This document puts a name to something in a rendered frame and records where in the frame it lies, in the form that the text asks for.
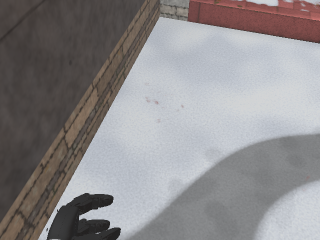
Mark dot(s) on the robot left hand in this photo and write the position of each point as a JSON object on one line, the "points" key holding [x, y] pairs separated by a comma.
{"points": [[67, 226]]}

